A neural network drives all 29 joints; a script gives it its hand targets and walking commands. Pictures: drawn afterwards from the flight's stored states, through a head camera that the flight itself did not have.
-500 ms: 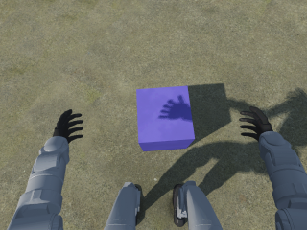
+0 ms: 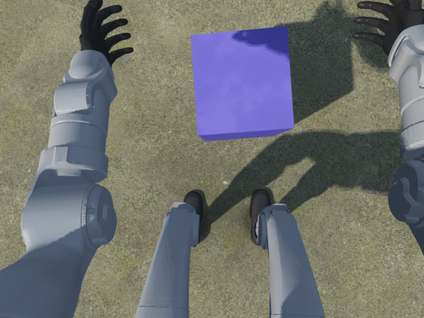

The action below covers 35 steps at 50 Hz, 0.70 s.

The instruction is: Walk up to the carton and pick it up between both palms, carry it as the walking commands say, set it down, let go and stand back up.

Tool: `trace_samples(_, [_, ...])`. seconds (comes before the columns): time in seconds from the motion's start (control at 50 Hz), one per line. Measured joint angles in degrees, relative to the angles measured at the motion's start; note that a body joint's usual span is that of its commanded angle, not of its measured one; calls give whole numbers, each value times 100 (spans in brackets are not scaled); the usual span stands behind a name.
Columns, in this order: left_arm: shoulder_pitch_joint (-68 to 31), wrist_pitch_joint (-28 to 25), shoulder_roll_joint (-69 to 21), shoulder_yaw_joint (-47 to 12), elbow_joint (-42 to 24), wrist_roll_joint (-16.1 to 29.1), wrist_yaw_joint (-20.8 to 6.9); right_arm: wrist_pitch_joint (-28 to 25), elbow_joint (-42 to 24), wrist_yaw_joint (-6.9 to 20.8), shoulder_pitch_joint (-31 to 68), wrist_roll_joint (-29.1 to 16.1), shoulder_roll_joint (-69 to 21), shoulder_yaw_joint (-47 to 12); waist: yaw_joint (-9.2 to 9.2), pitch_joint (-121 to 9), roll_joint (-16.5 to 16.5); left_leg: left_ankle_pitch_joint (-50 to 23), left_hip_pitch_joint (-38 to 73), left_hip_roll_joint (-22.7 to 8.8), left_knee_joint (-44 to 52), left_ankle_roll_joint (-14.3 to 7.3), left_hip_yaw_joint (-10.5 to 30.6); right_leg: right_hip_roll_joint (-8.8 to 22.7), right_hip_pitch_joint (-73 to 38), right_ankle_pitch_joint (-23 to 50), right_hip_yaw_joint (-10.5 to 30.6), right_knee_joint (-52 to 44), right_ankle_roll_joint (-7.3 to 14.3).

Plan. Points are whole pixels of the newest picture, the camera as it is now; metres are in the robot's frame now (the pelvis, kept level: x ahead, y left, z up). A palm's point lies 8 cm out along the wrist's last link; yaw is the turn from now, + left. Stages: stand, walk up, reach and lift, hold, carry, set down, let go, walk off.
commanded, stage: reach and lift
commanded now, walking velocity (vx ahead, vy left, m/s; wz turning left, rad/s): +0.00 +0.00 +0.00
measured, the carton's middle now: (239, 93) +0.56 -0.03 -0.52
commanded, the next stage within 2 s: none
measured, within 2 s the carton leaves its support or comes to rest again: neither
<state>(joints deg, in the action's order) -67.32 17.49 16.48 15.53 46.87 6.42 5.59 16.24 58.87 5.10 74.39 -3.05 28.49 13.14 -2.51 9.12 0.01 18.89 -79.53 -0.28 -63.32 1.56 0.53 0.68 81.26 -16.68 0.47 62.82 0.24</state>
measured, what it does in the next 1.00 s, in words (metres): lowers itself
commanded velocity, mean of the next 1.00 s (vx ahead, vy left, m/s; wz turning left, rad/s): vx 0.00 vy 0.00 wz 0.00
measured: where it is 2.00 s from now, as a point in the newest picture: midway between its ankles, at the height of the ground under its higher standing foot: (225, 228)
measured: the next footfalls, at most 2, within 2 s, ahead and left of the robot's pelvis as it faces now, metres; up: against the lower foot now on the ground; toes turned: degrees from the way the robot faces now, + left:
none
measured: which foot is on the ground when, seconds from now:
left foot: down 0.00-1.00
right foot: down 0.00-1.00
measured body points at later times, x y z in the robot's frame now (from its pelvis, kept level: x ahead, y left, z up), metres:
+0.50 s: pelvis +0.01 -0.01 -0.02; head +0.39 -0.02 +0.22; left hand +0.56 +0.20 -0.17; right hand +0.59 -0.24 -0.17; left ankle +0.08 +0.14 -0.62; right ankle +0.10 -0.12 -0.62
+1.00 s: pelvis -0.05 +0.00 -0.19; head +0.34 -0.01 +0.02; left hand +0.55 +0.20 -0.33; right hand +0.58 -0.23 -0.33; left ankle +0.08 +0.14 -0.62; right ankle +0.10 -0.12 -0.62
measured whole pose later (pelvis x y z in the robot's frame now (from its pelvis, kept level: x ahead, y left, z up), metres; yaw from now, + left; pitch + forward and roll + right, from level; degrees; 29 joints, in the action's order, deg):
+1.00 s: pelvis -0.05 +0.00 -0.19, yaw +1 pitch +33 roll +3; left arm -93.0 18.4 21.6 12.4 52.0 10.6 7.3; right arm 15.9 66.5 1.8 101.6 -9.4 37.0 5.6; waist -2.8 30.3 -1.0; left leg 29.4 -110.2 1.7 -106.6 2.7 0.8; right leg -0.6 113.2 -26.0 3.2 106.3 -0.8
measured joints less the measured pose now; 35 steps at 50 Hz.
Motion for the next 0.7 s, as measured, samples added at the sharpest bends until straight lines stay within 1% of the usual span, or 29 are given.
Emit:
trace_samples(0.08, [-188, -139, -36, -1, -362, 5, 102, -237, -199, 36, 203, -42, 106, 108, 23, 311, -9, 79, 14, 17, 10, -20, -10, 17, -11, -86, 11, 1, -18])
trace_samples(0.2, [-316, -258, -97, 14, -576, 46, 164, -452, -238, 120, 342, -118, 168, 190, -17, 607, -44, 173, 30, 4, 32, -25, -51, -6, 4, -186, 64, 0, -23])
trace_samples(0.26, [-419, -308, -91, 147, -832, 9, 156, -504, -574, 108, 398, -91, 142, 222, -34, 1036, -18, 104, 170, 6, -9, -13, -71, -44, -130, -184, 142, 19, -16])
trace_samples(0.34, [-611, -356, 50, 228, -1341, 38, 117, -504, -1214, 31, 605, 15, 146, 233, 23, 2091, 19, -177, 604, 57, -88, 6, -45, -64, -593, -99, 220, 57, 4])
trace_samples(0.36, [-595, -340, 62, 241, -1406, 45, 105, -469, -1309, -1, 595, 17, 143, 213, 36, 2169, 30, -179, 610, 61, -116, 2, -36, -67, -606, -128, 221, 79, 5])
trace_samples(0.4, [-563, -255, 75, 250, -1299, 63, 85, -356, -1225, -57, 583, -13, 132, 140, 48, 2110, 43, 65, 581, 41, -157, 12, -9, -88, -526, -307, 195, 182, 18])
trace_samples(0.44, [-647, -204, 80, 265, -1010, 50, 56, -280, -954, -98, 669, -99, 154, 72, 31, 2033, 31, 419, 508, -3, -292, 88, 44, -127, -366, -411, 138, 423, 47])
trace_samples(0.46, [-704, -227, 66, 286, -852, 15, 41, -297, -818, -113, 711, -129, 164, 59, 22, 1942, 39, 478, 365, -8, -423, 129, 62, -134, -226, -444, 124, 554, 60])
trace_samples(0.48, [-755, -268, 39, 307, -748, -15, 31, -336, -711, -127, 755, -151, 173, 56, 11, 1847, 49, 450, 196, 0, -566, 178, 76, -134, -68, -473, 119, 688, 69])
trace_samples(0.54, [-937, -457, -5, 345, -534, -55, 2, -482, -512, -191, 971, -103, 137, 75, 3, 1661, 62, 391, -304, 50, -1035, 116, 94, -120, 391, -528, 128, 1110, 70])
trace_samples(0.6, [-1140, -545, 78, 364, -226, -141, -37, -494, -298, -281, 1252, 36, 7, 37, 32, 1536, 68, 464, -717, 83, -1435, 75, 104, -114, 818, -621, 137, 1527, 70])
trace_samples(0.66, [-1335, -474, 178, 339, 124, -207, -23, -401, 21, -353, 1475, 102, -45, -1, 13, 1298, 46, 750, -1206, 81, -1878, 207, 121, -124, 1374, -689, 129, 2028, 70])
trace_samples(0.7, [-1470, -410, 244, 298, 285, -193, -8, -353, 231, -380, 1619, 118, -3, 13, -21, 1164, 37, 769, -1587, 89, -2229, 232, 110, -134, 1756, -717, 148, 2362, 64])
